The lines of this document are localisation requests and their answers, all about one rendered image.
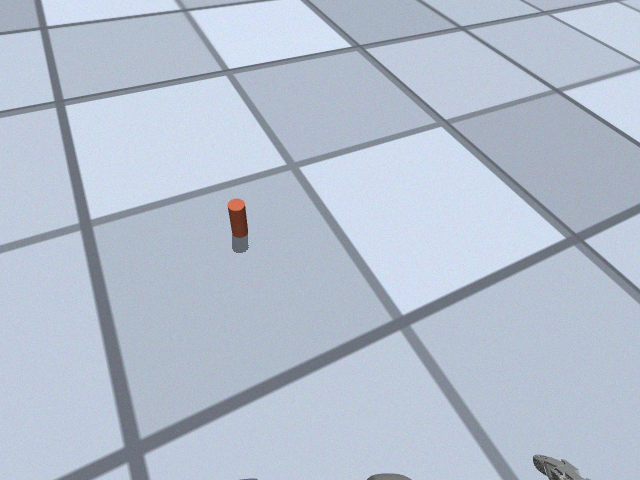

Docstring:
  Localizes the right robot hand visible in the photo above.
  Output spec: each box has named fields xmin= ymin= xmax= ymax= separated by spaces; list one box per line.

xmin=533 ymin=455 xmax=590 ymax=480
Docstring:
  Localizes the can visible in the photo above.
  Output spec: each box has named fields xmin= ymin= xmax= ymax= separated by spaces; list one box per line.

xmin=228 ymin=199 xmax=248 ymax=238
